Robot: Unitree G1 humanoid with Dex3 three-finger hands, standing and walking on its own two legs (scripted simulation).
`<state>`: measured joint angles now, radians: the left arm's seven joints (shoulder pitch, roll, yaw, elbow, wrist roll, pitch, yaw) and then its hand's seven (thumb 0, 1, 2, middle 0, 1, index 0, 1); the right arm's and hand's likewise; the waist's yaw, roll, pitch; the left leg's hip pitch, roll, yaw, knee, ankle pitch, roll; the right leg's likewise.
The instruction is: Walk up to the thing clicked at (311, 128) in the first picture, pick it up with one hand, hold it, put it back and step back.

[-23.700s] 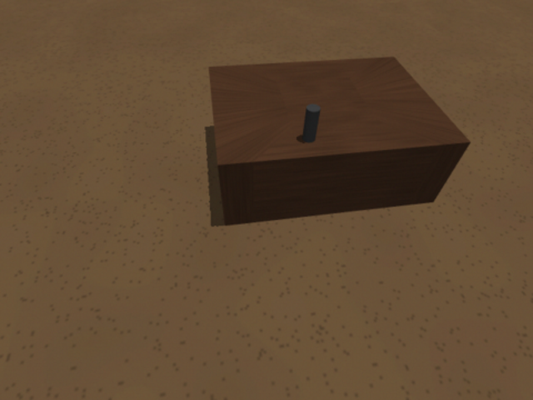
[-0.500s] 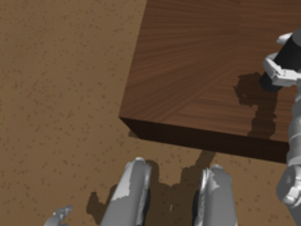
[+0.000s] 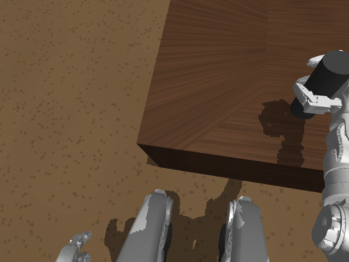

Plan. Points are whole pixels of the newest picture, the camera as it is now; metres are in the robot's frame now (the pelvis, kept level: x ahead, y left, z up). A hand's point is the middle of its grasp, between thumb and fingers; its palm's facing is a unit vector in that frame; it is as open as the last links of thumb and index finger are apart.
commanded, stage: lift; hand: right
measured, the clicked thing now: (318, 89) +0.49 -0.24 +0.00
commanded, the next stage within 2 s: hold in 1.50 s
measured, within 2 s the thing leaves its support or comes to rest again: neither
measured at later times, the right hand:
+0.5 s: hand out of the picture +0.42 -0.23 +0.11, palm faces +0.15 +0.99 -0.02, open 7.6 cm
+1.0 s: hand out of the picture +0.37 -0.21 +0.18, palm faces +0.16 +0.99 -0.01, open 7.6 cm
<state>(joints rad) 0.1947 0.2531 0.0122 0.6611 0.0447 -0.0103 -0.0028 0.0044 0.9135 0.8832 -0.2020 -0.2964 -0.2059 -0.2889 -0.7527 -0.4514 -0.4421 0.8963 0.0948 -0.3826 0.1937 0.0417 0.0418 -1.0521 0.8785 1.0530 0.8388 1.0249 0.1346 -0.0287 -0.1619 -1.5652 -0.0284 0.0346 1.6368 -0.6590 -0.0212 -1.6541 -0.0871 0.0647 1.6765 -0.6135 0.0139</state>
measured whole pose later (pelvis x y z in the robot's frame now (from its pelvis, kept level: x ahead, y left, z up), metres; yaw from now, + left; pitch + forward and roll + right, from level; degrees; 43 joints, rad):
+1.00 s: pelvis +0.03 -0.01 +0.15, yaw -4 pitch +14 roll +3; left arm 0.22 0.21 0.01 0.68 0.01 -0.07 0.06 0.01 0.91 0.89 -0.19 -0.29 -0.19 -0.29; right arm -0.21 -0.22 -0.19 0.49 0.16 -0.37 0.08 0.04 0.05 -1.06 0.88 1.05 0.84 1.03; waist 0.04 -0.01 -0.08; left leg -0.76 0.00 0.02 1.00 -0.48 -0.03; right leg -0.85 -0.06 0.01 1.05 -0.45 0.01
